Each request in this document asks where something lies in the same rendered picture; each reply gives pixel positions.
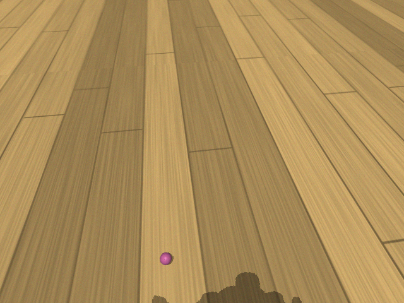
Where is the ball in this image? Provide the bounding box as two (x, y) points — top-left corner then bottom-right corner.
(160, 252), (172, 265)

